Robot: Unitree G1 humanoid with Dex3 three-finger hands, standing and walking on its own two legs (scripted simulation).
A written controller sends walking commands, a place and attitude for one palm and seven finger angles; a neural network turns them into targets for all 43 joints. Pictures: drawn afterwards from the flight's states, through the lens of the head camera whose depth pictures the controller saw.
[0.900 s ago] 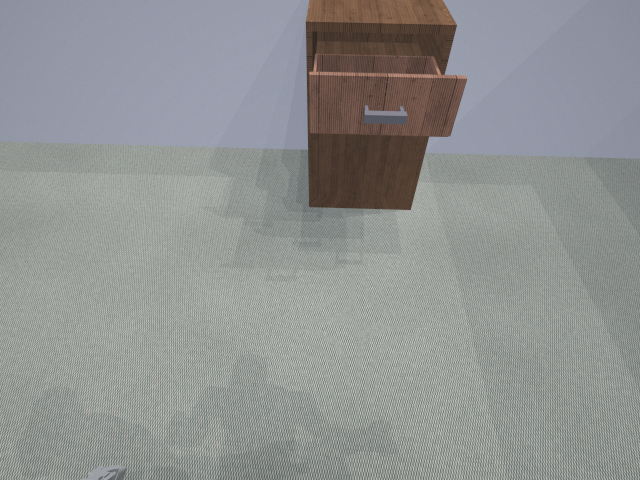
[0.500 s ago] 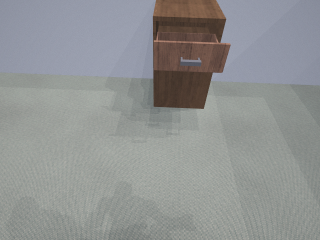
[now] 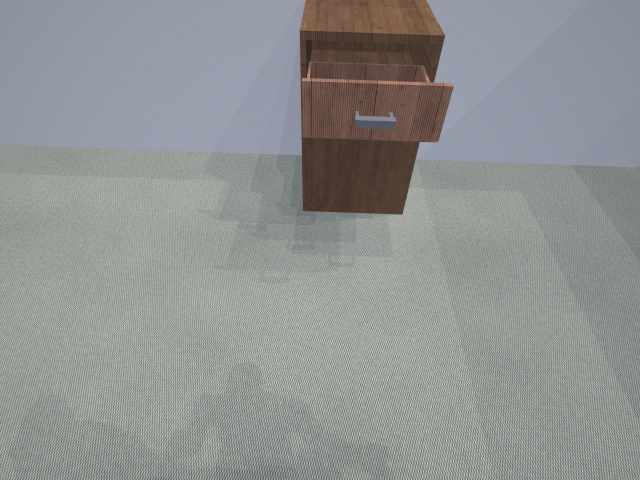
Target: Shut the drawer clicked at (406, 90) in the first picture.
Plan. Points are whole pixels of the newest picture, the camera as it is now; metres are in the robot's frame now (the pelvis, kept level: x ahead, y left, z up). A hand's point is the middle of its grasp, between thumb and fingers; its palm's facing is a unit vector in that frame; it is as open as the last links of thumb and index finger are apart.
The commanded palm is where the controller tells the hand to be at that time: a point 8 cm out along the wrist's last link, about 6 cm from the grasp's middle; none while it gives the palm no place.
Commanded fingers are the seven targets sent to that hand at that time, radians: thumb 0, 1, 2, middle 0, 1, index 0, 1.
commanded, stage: stand and wait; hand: left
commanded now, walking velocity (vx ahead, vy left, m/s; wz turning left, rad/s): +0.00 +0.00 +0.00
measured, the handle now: (374, 118) +1.08 -0.10 -0.10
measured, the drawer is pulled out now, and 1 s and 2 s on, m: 0.30 0.30 0.30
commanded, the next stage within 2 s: look at it before walking up in 0.04 s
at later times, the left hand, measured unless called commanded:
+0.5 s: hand out of the picture +0.07 +0.25 -0.16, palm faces -0.03 -0.95 -0.32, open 7.4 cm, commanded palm none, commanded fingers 0.00 0.90 0.90 -0.20 -0.30 -0.20 -0.30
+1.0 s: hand out of the picture +0.06 +0.21 -0.17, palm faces -0.09 -0.96 -0.26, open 7.4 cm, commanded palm none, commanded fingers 0.00 0.90 0.90 -0.20 -0.30 -0.20 -0.30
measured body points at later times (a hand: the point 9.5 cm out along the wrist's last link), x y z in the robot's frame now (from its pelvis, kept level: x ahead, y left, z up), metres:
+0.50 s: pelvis +0.00 +0.01 +0.00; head +0.00 +0.01 +0.45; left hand +0.07 +0.30 -0.13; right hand +0.08 -0.29 -0.13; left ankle +0.01 +0.13 -0.74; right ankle +0.01 -0.11 -0.74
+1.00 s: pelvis +0.02 +0.00 -0.01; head +0.02 +0.00 +0.44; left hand +0.07 +0.26 -0.15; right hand +0.06 -0.27 -0.15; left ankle +0.01 +0.13 -0.74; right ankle +0.01 -0.11 -0.73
